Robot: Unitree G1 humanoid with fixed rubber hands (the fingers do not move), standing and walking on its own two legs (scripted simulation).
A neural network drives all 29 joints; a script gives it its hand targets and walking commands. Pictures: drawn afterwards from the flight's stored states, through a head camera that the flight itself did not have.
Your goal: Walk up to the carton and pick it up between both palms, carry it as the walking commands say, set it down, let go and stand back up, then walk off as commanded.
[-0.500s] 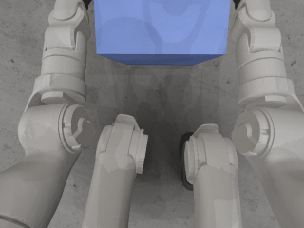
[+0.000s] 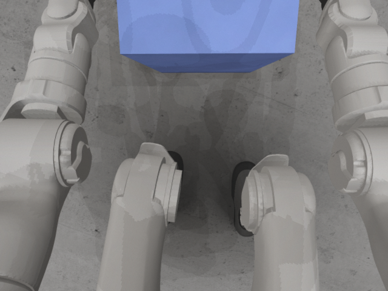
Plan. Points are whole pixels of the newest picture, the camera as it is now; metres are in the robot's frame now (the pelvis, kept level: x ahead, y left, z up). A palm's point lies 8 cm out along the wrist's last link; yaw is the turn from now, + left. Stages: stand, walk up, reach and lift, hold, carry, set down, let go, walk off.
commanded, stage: set down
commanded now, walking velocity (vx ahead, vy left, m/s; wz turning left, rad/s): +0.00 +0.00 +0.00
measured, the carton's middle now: out of the picture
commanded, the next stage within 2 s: let go in 1.20 s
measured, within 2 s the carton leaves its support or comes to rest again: neither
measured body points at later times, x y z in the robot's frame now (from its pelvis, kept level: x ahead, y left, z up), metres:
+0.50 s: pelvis +0.01 +0.00 +0.10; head +0.35 +0.01 +0.39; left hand +0.56 +0.24 -0.02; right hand +0.59 -0.16 -0.02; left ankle +0.11 +0.11 -0.34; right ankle +0.10 -0.11 -0.34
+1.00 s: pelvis +0.03 +0.00 +0.24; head +0.35 +0.02 +0.55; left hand +0.56 +0.25 +0.13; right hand +0.59 -0.16 +0.13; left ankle +0.11 +0.11 -0.34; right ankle +0.10 -0.11 -0.34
